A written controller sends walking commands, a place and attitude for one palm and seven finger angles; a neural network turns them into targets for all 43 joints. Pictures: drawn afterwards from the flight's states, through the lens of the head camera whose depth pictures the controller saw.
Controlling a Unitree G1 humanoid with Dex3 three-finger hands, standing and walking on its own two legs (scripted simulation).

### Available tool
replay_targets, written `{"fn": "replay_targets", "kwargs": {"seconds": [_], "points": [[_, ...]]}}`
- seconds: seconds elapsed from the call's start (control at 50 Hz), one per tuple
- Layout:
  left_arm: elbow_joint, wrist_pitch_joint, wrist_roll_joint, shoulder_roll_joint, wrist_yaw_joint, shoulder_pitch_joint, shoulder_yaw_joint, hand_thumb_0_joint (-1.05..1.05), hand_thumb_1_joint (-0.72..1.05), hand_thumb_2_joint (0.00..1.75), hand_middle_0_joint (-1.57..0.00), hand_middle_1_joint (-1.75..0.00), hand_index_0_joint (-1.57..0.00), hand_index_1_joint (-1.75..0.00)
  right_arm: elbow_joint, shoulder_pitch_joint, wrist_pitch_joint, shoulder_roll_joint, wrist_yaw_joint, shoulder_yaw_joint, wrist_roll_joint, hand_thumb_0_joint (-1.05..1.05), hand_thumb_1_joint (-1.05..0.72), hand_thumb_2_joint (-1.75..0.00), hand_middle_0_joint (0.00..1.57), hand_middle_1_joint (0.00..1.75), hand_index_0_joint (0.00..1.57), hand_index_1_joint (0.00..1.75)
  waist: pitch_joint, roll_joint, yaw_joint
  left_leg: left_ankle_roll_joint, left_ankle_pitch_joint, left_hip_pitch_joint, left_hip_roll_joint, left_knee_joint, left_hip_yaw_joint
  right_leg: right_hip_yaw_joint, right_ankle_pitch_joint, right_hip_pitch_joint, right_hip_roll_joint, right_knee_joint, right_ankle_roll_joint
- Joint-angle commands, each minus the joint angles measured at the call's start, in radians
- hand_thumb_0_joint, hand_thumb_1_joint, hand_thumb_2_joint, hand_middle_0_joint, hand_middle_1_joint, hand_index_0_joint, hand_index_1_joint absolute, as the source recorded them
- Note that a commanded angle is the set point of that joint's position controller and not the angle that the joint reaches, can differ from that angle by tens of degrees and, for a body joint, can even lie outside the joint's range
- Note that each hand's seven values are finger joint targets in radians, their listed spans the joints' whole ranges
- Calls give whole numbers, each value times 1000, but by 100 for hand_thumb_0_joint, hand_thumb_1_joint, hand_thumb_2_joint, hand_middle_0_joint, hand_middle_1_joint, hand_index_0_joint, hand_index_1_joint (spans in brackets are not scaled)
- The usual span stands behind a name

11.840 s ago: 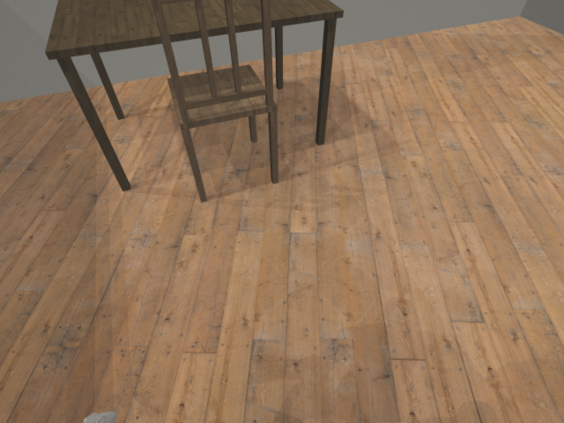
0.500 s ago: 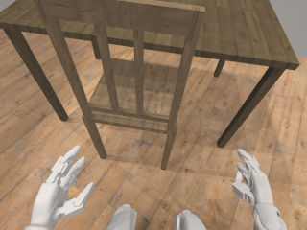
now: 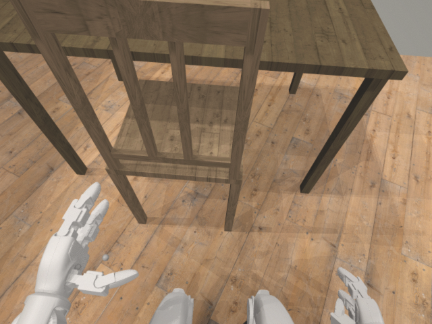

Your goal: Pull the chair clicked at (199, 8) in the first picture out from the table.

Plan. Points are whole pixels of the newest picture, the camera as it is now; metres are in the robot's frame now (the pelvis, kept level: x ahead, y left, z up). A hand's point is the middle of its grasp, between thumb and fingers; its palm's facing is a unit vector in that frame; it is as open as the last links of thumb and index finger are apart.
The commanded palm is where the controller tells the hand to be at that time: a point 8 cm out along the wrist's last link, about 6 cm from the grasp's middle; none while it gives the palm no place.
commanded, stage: raise the hand toward the chair's back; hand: left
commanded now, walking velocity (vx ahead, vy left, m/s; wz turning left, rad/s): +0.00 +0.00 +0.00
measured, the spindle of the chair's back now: (139, 108) +0.54 +0.20 +0.04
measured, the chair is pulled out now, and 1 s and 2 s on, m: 0.00 0.00 0.00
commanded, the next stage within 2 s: aim the fingers beside a spindle in 1.12 s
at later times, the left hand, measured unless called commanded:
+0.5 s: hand (94, 234) +0.25 +0.21 +0.05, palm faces -0.03 -1.00 -0.06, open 16.9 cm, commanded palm +0.24 +0.26 +0.06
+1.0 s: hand (99, 229) +0.26 +0.20 +0.06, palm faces -0.03 -1.00 -0.06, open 16.9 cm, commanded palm +0.24 +0.26 +0.06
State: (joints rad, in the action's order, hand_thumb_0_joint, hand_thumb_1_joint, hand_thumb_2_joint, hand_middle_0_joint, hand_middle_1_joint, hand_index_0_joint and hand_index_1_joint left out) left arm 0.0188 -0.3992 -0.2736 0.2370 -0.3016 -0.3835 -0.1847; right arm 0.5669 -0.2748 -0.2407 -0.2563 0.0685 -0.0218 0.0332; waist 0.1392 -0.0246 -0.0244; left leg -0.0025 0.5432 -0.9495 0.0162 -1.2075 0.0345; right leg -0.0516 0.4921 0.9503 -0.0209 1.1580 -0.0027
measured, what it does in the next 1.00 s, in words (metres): stands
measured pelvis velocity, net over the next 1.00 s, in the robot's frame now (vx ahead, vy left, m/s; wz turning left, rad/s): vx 0.02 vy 0.00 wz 0.00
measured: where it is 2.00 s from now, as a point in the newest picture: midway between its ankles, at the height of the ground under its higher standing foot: outside the picture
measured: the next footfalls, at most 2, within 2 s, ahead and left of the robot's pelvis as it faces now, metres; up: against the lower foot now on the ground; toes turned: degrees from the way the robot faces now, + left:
none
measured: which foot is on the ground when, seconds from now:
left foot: down 0.00-1.00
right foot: down 0.00-1.00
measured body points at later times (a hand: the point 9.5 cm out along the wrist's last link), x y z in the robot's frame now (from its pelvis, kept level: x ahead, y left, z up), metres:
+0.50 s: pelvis +0.02 +0.00 +0.01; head +0.10 +0.02 +0.45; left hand +0.25 +0.26 +0.06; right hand +0.22 -0.22 -0.06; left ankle +0.02 +0.12 -0.64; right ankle +0.04 -0.13 -0.64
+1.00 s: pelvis +0.02 +0.00 +0.02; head +0.09 +0.00 +0.46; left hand +0.26 +0.25 +0.06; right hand +0.19 -0.25 -0.06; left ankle +0.02 +0.12 -0.64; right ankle +0.04 -0.13 -0.64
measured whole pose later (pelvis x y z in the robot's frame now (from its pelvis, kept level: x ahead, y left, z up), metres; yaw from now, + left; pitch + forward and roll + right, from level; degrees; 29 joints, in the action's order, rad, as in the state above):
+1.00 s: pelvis +0.02 +0.00 +0.02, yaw +0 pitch +16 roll -2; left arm 0.10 -0.39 -0.29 0.26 -0.33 -0.29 -0.24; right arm 0.54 -0.24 -0.22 -0.25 0.05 0.00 0.03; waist 0.14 -0.03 -0.03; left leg -0.01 0.54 -0.86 0.02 -1.13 0.04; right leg -0.06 0.49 0.86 -0.01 1.08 0.00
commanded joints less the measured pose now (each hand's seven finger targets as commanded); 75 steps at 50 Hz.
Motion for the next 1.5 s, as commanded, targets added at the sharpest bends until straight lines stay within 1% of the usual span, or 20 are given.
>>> {"fn": "replay_targets", "kwargs": {"seconds": [0.0,0.04,0.06,0.14,0.2,0.36,0.42,0.5,0.54,0.7,0.84,0.94,1.0,1.04,1.2,1.28,1.34,1.4,1.44,1.48], "points": [[-244,-81,-19,133,7,46,-76,0,-27,40,-8,-12,-8,-12,-181,73,-65,-112,7,-42,-1,0,-90,-90,20,30,20,30,243,-32,22,21,-200,176,-25,215,5,-14,-78,-175,29,-176,27],[-237,-71,-15,143,15,35,-87,0,-31,38,-8,-11,-8,-11,-185,72,-55,-112,3,-43,-4,0,-90,-90,20,30,20,30,242,-47,29,18,-246,190,-25,218,8,-24,-122,-186,35,-163,31],[-247,-69,-15,127,14,41,-72,0,-34,37,-8,-11,-8,-11,-186,71,-51,-111,0,-42,-5,0,-90,-90,20,30,20,30,242,-42,18,17,-264,203,-24,216,8,-26,-145,-183,35,-166,29],[-212,-44,-5,133,12,41,-77,0,-43,33,-7,-9,-7,-9,-190,65,-30,-113,-5,-41,-4,0,-90,-90,20,30,20,30,213,-40,16,13,-289,201,-21,220,10,-32,-175,-189,40,-165,31],[-224,-31,-5,128,-1,60,-68,0,-50,30,-6,-8,-6,-8,-202,62,-22,-114,-6,-37,-4,0,-90,-90,20,30,20,30,224,-48,8,11,-297,225,-19,221,7,-30,-192,-188,39,-176,27],[-230,-19,-13,153,-17,111,-98,0,-50,30,-6,-8,-6,-8,-199,56,-18,-112,-8,-27,-7,0,-90,-90,20,30,20,30,249,-66,7,6,-371,256,-18,219,12,-33,-256,-214,39,-176,28],[-193,-13,-17,146,-28,115,-98,0,-50,30,-6,-8,-6,-8,-194,55,-17,-117,-6,-28,-5,0,-90,-90,20,30,20,30,235,-34,0,7,-360,248,-16,222,11,-34,-248,-208,39,-184,25],[-195,-12,-28,175,-39,138,-129,0,-50,30,-6,-8,-6,-8,-188,54,-21,-119,-4,-28,-4,0,-90,-90,20,30,20,30,267,-50,12,7,-373,258,-19,230,8,-29,-261,-240,36,-191,27],[-170,-8,-33,190,-41,135,-147,0,-50,30,-6,-8,-6,-8,-182,58,-21,-119,-3,-29,-2,0,-90,-90,20,30,20,30,262,-31,11,11,-370,245,-20,227,5,-25,-264,-248,38,-199,25],[-121,-19,-44,165,-46,134,-133,0,-50,30,-6,-8,-6,-8,-174,53,-26,-120,-4,-34,0,0,-90,-90,20,30,20,30,237,-9,5,15,-336,223,-24,239,-9,-13,-253,-269,32,-225,19],[-143,-52,-35,197,-29,155,-151,0,-50,30,-6,-8,-6,-8,-171,61,-28,-122,-6,-33,-1,0,-90,-90,20,30,20,30,235,-44,11,17,-301,220,-23,246,-11,-5,-208,-268,30,-230,22],[-111,-59,-37,187,-24,151,-149,0,-50,30,-6,-8,-6,-8,-165,62,-28,-119,-5,-32,-2,0,-90,-90,20,30,20,30,227,-14,4,20,-288,205,-24,241,-14,0,-203,-271,30,-236,18],[-123,-58,-36,172,-36,168,-123,0,-50,30,-6,-8,-6,-8,-170,64,-30,-122,-6,-30,2,0,-90,-90,20,30,20,30,219,-37,-1,20,-265,213,-24,246,-13,1,-181,-255,28,-242,19],[-124,-59,-38,186,-38,174,-135,0,-50,30,-6,-8,-6,-8,-166,62,-32,-123,-3,-29,0,0,-90,-90,20,30,20,30,235,-15,1,23,-278,208,-23,242,-11,5,-195,-274,29,-239,18],[-111,-56,-40,177,-44,175,-131,0,-50,30,-6,-8,-6,-8,-162,67,-34,-118,-2,-28,1,0,-90,-90,20,30,20,30,220,-18,-3,21,-280,214,-23,240,-11,2,-204,-261,27,-241,17],[-92,-59,-33,147,-43,219,-93,0,-50,30,-6,-8,-6,-8,-160,61,-39,-122,-3,-26,-3,0,-90,-90,20,30,20,30,221,-10,-13,21,-278,207,-22,227,-7,-1,-200,-232,26,-225,16],[-63,-63,-21,188,-37,274,-124,0,-50,30,-6,-8,-6,-8,-150,59,-36,-131,1,-26,-4,0,-90,-90,20,30,20,30,225,-15,-11,21,-261,182,-21,215,-9,5,-176,-221,25,-215,19],[-78,-67,-19,182,-32,305,-114,0,-50,30,-6,-8,-6,-8,-154,56,-37,-129,-1,-26,-5,0,-90,-90,20,30,20,30,258,-45,-5,18,-285,206,-21,218,-8,3,-198,-224,22,-206,22],[-55,-62,-15,180,-24,287,-119,0,-50,30,-6,-8,-6,-8,-154,53,-32,-130,-3,-27,-7,0,-90,-90,20,30,20,30,276,-10,-2,20,-310,202,-19,216,-5,-1,-222,-234,25,-196,20],[-36,-59,-14,173,-20,324,-109,0,-50,30,-6,-8,-6,-8,-150,51,-27,-130,-6,-25,-7,0,-90,-90,20,30,20,30,263,-20,-9,18,-298,189,-20,214,-8,0,-217,-225,23,-196,19]]}}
